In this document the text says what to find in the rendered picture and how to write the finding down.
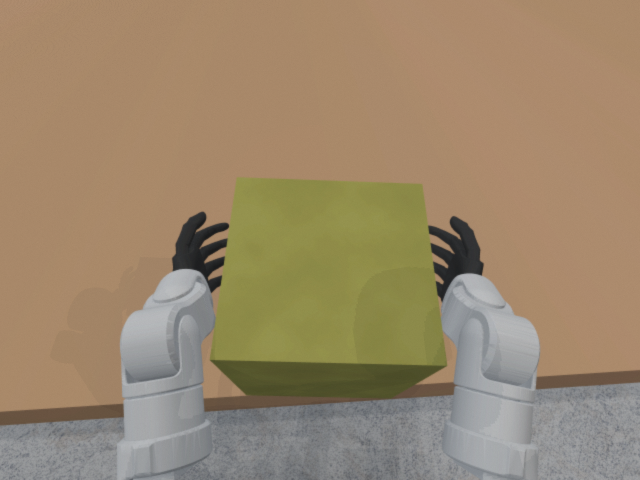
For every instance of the carton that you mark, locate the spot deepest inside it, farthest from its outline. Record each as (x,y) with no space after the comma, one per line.
(328,290)

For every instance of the left robot hand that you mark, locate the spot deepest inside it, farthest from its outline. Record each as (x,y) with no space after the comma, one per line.
(189,256)

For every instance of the robot right forearm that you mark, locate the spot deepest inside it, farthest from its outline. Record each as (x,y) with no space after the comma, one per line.
(489,433)

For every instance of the robot left forearm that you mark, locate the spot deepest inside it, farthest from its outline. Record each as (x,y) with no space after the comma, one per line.
(165,429)

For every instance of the right robot hand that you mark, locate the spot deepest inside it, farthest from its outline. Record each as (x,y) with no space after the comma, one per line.
(466,258)

